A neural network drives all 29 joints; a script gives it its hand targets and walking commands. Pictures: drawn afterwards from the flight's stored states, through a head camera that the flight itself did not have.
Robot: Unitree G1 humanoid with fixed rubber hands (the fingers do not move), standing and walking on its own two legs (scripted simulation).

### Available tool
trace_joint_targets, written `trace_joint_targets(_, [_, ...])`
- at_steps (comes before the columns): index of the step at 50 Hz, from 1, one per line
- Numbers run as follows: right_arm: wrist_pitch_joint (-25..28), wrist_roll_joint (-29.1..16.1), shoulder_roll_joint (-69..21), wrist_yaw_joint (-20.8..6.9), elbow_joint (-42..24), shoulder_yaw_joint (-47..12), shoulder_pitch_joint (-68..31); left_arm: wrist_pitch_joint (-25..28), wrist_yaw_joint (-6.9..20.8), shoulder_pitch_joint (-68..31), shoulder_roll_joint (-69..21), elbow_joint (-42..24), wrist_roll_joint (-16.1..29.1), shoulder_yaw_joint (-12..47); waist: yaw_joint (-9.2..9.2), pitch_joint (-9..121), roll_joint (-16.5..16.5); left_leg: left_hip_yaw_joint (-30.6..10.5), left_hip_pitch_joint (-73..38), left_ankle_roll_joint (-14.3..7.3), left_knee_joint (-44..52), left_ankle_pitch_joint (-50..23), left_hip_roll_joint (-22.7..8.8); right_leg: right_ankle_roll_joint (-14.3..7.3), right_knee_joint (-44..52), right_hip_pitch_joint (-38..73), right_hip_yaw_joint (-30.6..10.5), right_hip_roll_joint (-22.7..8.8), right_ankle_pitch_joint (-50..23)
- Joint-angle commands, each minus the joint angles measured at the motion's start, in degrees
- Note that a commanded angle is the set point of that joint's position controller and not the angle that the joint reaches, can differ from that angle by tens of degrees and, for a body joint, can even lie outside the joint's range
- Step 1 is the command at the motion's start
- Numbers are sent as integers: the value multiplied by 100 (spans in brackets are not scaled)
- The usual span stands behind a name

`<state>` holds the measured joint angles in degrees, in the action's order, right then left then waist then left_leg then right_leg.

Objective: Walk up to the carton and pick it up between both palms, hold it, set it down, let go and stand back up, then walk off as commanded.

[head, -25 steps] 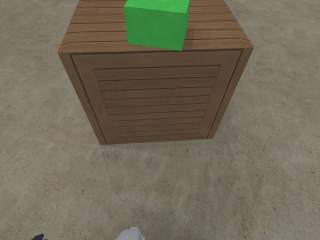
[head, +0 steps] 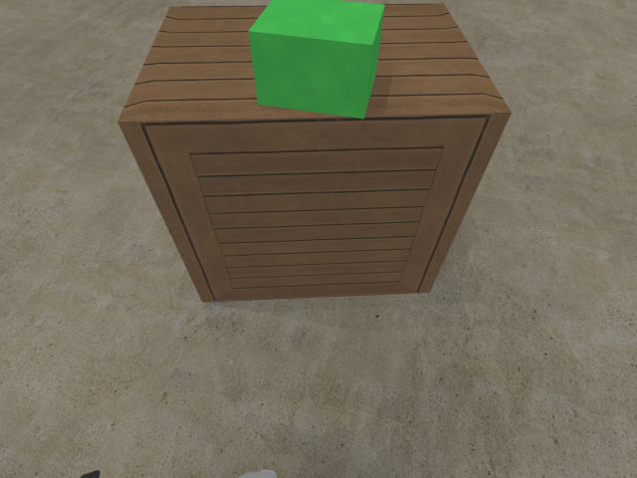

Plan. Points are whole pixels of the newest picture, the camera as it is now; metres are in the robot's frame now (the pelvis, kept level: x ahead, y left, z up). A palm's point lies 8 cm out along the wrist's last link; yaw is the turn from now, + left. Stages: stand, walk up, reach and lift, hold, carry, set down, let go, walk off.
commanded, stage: walk up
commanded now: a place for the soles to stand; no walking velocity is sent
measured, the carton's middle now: (319, 55) +0.90 +0.03 +0.07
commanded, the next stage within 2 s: none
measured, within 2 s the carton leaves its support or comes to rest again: neither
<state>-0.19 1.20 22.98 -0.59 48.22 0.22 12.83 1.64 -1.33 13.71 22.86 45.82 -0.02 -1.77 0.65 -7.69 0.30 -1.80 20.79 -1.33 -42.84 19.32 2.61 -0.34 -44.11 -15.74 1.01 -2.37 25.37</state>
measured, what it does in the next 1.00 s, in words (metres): lifts its left foot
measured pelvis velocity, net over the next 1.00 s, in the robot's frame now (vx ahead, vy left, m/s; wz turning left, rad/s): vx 0.06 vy -0.04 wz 0.01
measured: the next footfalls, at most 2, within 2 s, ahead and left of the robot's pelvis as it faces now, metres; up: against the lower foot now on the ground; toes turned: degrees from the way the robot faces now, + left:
left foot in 1.22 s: +0.30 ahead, +0.09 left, +0.00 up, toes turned +6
right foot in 1.74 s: +0.42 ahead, -0.14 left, +0.00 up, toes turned -4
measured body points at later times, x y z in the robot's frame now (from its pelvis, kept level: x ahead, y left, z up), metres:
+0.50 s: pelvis +0.00 +0.01 +0.00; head +0.03 +0.01 +0.45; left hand +0.09 +0.33 -0.10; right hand +0.10 -0.30 -0.11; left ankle +0.04 +0.12 -0.71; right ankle -0.02 -0.12 -0.71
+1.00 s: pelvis +0.06 -0.04 +0.02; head +0.06 -0.06 +0.47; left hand +0.09 +0.30 -0.07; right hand +0.15 -0.34 -0.10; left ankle +0.08 +0.12 -0.67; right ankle +0.02 -0.15 -0.71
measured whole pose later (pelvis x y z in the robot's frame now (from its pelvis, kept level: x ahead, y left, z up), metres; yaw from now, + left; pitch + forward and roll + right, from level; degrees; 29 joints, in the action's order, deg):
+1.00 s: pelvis +0.06 -0.04 +0.02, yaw +0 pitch -3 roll +1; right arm 1.1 1.2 24.1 -3.2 48.2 0.2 14.7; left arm 4.6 1.5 22.0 24.3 45.9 0.0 -4.1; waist 1.4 -3.3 -1.4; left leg -3.8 24.3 -3.2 -53.4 24.2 0.1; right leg -0.8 -35.0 -9.9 1.7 -1.8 22.6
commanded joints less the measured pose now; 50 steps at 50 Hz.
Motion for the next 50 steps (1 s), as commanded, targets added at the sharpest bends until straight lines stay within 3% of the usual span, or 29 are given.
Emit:
trace_joint_targets(1, [159, -36, 1072, 17, -324, 503, -142, 243, -23, -197, 1610, -166, -166, -457, -113, 825, 470, -102, -39, -203, 93, -187, -353, -1007, 1302, 262, -1332, -1423, -2205])
trace_joint_targets(2, [234, -11, 1103, 25, -258, 493, 42, 209, -27, -339, 1574, -248, -118, -441, -163, 903, 432, -379, -546, -281, 495, -1472, -482, -689, 953, 80, -882, -1052, -2214])
trace_joint_targets(4, [308, -13, 1399, 50, -265, 542, 73, 150, -48, -202, 1274, -285, 2, -397, -75, 1569, -259, -1473, -1208, -767, 823, -2961, -1026, -150, -21, -123, -200, -213, -1892])
trace_joint_targets(6, [284, -15, 1416, 64, -324, 485, -45, 85, -60, -51, 1092, -184, 37, -347, 14, 1415, -483, -2336, -1043, -1251, 1151, -2513, -1527, -117, -171, -233, -181, 54, -119])
trace_joint_targets(8, [245, -53, 1293, 63, -372, 388, -502, 145, -49, 89, 1080, -97, 1, -323, 215, 1264, -537, -1832, -527, -1015, 1116, -2055, -1306, -177, 745, 287, -292, -66, -484])
trace_joint_targets(10, [203, -89, 1087, 60, -391, 388, -506, 191, -30, 37, 1343, -56, -104, -379, 148, 1161, 7, -1047, -9, -471, 558, -1996, -777, -389, 1368, 660, -839, -515, -1332])
trace_joint_targets(12, [177, -124, 1049, 71, -386, 419, -461, 206, -56, -12, 1584, -39, -93, -472, 43, 1189, 236, -367, -66, -207, 39, -1706, -375, -746, 1428, 650, -1208, -1042, -1866])
trace_joint_targets(14, [166, -72, 1115, 71, -227, 423, -255, 186, -55, -219, 1548, -106, -66, -421, -40, 1224, 65, -333, -314, -246, 188, -1799, -454, -730, 1016, 557, -981, -1028, -2357])
trace_joint_targets(16, [224, -59, 1166, 57, -277, 436, -102, 147, -73, -282, 1385, -194, -30, -391, -76, 1380, 159, -664, -833, -453, 396, -2477, -595, -435, 636, 255, -427, -597, -2423])
trace_joint_targets(19, [249, -23, 1258, 70, -296, 407, -288, 94, -62, -203, 1099, -129, 1, -316, 33, 1287, -271, -1588, -617, -869, 897, -2246, -1115, -184, 397, 198, -313, -168, -1387])
trace_joint_targets(21, [220, -58, 1120, 74, -327, 379, -583, 128, -47, -68, 1222, -64, -53, -362, 145, 1070, -205, -1306, -129, -667, 740, -1797, -878, -315, 992, 391, -540, -314, -1023])
trace_joint_targets(23, [189, -78, 1063, 54, -358, 393, -453, 163, -33, -176, 1438, -47, -108, -397, 19, 924, 57, -914, 75, -371, 584, -1147, -553, -583, 1480, 286, -1044, -711, -634])
trace_joint_targets(25, [171, -68, 1030, 21, -281, 417, -411, 168, -20, -284, 1502, -40, -127, -424, -62, 890, 143, -492, -178, -269, 368, -958, -368, -720, 1580, 11, -1170, -929, -644])
trace_joint_targets(27, [179, -37, 1105, 2, -223, 436, -261, 136, -12, -445, 1465, -83, -122, -379, -149, 850, -60, -667, -508, -339, 738, -822, -446, -587, 1315, -286, -838, -733, -660])
trace_joint_targets(29, [220, 25, 1243, 0, -251, 459, -273, 105, -6, -390, 1247, -103, -63, -361, -55, 826, -353, -1468, -367, -642, 1277, -691, -833, -331, 790, -242, -349, -224, -257])
trace_joint_targets(30, [338, -6, 1758, -153, -259, 740, 340, 162, 156, 31, 1506, -299, -176, -495, -170, 1369, -410, -2541, -950, -1019, 1774, 2483, -1254, -537, 107, -705, -413, -38, 1668])
trace_joint_targets(31, [368, 72, 2068, -188, -209, 864, 662, 149, 256, -225, 1525, -322, -169, -553, -390, 1093, -974, -3550, -1177, -1315, 2746, 4339, -1712, -423, -780, -1498, -24, 291, 1674])
trace_joint_targets(32, [394, 110, 2228, -167, -303, 965, 614, 136, 278, -125, 1595, -388, -161, -607, -406, 844, -1275, -4143, -1388, -1558, 3137, 4520, -2100, -315, -1265, -2085, -162, 179, 1296])
trace_joint_targets(33, [409, 107, 2138, -120, -319, 951, 448, 165, 288, -165, 1638, -370, -150, -609, -363, 536, -1041, -4141, -1333, -1710, 3102, 4250, -2225, -302, -1214, -2254, -322, 44, 1175])
trace_joint_targets(34, [413, 80, 2021, -123, -322, 957, 546, 192, 294, -6, 1687, -322, -146, -624, -364, 652, -788, -3926, -1472, -1642, 2923, 3897, -2153, -300, -868, -2121, -365, -9, 1131])
trace_joint_targets(37, [389, 151, 1848, -167, -389, 898, 399, 315, 335, 319, 1357, -242, -97, -578, -210, 896, -835, -2710, -1221, -1411, 2379, 2133, -1678, -275, 141, -1282, -17, -13, 821])
trace_joint_targets(39, [339, 102, 1738, -223, -507, 821, 11, 335, 313, 893, 1425, -48, -79, -641, 106, 1130, -845, -1927, -507, -1104, 1954, 1772, -1241, -281, 949, 32, 332, 136, 68])
trace_joint_targets(40, [299, 122, 1576, -244, -607, 774, -374, 378, 278, 1272, 1378, 57, -29, -718, 491, 1253, -421, -1245, 328, -833, 1142, 1555, -876, -316, 1706, 1297, 508, 295, -279])
trace_joint_targets(41, [306, 106, 1154, -231, -791, 650, -685, 438, 213, 1931, 1722, 248, -114, -796, 861, 1394, 649, -545, 1920, -371, -431, 1542, -327, -477, 2314, 2693, -817, -445, 338])
trace_joint_targets(42, [334, 57, 773, -173, -886, 476, -768, 487, 147, 1960, 2193, 202, -191, -896, 869, 1003, 1721, -26, 3249, 11, -1757, 1412, 264, -696, 3186, 2914, -3108, -1735, 1722])
trace_joint_targets(43, [312, 76, 1290, -138, -855, 589, -928, 481, 113, 1505, 2307, 62, -196, -989, 785, 558, 580, -453, 3743, 43, -1915, 1209, -193, -1199, 3318, 2516, -3883, -2203, 2145])
trace_joint_targets(44, [345, 71, 1385, -147, -719, 593, -715, 494, 113, 1336, 2297, -114, -147, -976, 554, 445, 22, -576, 3447, -41, -1815, 684, -440, -1230, 3293, 2096, -3745, -2305, 2150])
trace_joint_targets(46, [388, -34, 1479, -229, -523, 693, -246, 526, 157, 792, 2044, -157, -80, -847, 231, -42, 340, -416, 2781, 37, -1558, 159, -640, -1188, 3250, 1627, -2639, -1772, 1190])
trace_joint_targets(50, [364, 7, 1268, -285, -582, 667, -432, 545, 175, 1180, 1799, -227, -28, -758, 360, 97, 543, 112, 2381, 136, -857, -37, -632, -985, 2748, 2029, -1425, -1402, -2200])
